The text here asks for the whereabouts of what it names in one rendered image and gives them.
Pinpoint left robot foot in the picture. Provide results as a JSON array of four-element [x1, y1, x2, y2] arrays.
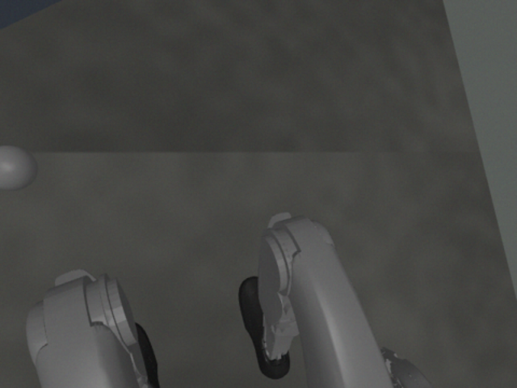
[[135, 323, 160, 388]]

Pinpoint right robot foot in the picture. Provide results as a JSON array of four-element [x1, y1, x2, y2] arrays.
[[238, 276, 290, 379]]

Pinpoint right robot hand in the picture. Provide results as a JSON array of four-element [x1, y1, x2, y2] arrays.
[[381, 347, 434, 388]]

